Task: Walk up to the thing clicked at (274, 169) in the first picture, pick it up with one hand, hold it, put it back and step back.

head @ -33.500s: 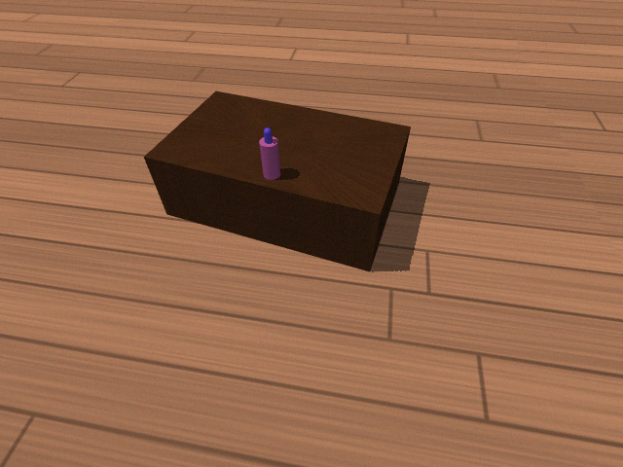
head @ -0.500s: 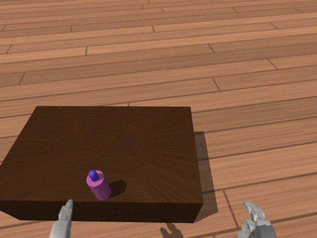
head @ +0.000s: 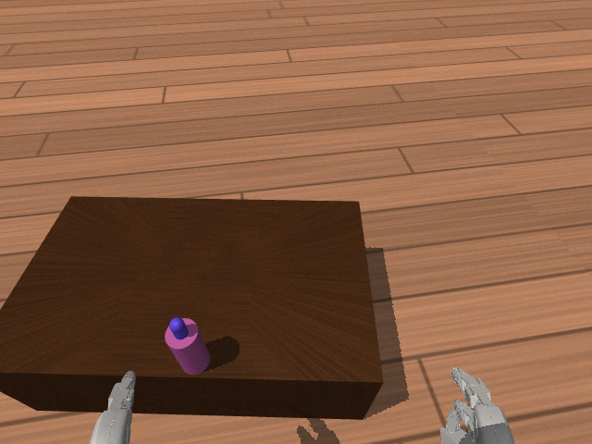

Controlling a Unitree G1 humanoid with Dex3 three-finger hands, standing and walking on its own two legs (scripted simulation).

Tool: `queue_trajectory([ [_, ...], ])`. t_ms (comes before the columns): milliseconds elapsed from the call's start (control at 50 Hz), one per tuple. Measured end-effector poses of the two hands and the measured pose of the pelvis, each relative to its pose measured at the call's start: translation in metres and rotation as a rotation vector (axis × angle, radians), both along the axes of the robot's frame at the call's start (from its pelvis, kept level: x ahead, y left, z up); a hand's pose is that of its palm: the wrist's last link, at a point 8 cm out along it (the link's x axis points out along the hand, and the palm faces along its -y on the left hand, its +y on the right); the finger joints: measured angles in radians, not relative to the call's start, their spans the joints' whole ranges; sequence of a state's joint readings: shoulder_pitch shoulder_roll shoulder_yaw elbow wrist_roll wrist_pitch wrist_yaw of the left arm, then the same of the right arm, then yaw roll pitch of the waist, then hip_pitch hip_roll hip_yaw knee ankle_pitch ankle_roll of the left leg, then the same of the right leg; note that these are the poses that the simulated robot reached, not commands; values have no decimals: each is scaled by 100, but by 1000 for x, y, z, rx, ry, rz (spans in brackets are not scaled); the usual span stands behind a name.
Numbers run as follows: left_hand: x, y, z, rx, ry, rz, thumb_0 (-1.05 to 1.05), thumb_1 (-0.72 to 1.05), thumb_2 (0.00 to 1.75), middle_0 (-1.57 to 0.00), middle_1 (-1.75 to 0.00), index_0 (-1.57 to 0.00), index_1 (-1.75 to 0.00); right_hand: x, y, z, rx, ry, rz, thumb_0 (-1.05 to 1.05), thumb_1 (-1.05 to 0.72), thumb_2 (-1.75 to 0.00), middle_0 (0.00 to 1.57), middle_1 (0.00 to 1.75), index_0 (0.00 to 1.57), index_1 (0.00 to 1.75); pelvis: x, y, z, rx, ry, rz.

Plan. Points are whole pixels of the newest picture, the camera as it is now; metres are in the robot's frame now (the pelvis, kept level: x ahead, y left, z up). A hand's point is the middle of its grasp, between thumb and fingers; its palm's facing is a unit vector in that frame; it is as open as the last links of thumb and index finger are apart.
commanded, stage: home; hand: left
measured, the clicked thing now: (186, 342) +0.40 +0.24 -0.29
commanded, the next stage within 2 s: stand in 0.78 s
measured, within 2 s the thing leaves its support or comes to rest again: neither
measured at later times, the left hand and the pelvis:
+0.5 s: hand (163, 442) +0.17 +0.18 -0.05, palm faces +0.11 -0.95 -0.28, open 17.3 cm; pelvis +0.00 +0.00 +0.00, yaw +0 degrees
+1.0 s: hand out of the picture +0.16 +0.19 -0.08, palm faces -0.02 -0.94 -0.34, open 16.7 cm; pelvis -0.01 +0.00 +0.01, yaw +0 degrees
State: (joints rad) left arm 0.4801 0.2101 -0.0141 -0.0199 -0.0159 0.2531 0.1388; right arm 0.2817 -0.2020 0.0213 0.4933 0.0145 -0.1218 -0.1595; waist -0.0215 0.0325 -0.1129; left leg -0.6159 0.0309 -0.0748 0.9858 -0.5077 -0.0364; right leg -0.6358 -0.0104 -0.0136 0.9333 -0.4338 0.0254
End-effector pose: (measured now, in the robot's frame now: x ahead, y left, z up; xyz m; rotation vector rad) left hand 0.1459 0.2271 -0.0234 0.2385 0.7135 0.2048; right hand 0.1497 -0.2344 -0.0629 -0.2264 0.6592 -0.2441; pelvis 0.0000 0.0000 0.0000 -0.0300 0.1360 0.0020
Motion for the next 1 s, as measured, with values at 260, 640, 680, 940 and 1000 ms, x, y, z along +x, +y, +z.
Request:
queue_trajectory([
  [260,2,-2,0,-3,0,-4,-1,-49,8,-5,-6,-6,-6,-3,-3,-2,-2,8,-9,1,-90,-90,21,30,20,31,1,-1,0,1,5,-2],
  [640,2,-4,2,0,-8,0,-1,-51,7,-5,-5,-6,-5,1,-5,0,-5,-8,-5,1,-90,-90,21,30,20,31,1,-3,0,3,-1,0],
  [680,1,-4,2,1,-7,1,-1,-51,7,-5,-5,-6,-5,0,-6,0,-4,-6,-5,1,-90,-90,21,30,20,31,0,-4,0,3,-1,0],
  [940,-1,-2,-7,34,-2,-56,-1,-49,8,-6,-7,-7,-7,-7,-10,-7,-39,64,60,1,-90,-90,20,30,20,31,-6,-5,1,12,-37,1],
  [1000,-4,12,-27,54,66,-106,-1,-43,14,-10,-12,-10,-12,-17,-20,-18,-55,220,130,1,-90,-90,21,30,20,31,-8,-4,6,29,-77,5],
])
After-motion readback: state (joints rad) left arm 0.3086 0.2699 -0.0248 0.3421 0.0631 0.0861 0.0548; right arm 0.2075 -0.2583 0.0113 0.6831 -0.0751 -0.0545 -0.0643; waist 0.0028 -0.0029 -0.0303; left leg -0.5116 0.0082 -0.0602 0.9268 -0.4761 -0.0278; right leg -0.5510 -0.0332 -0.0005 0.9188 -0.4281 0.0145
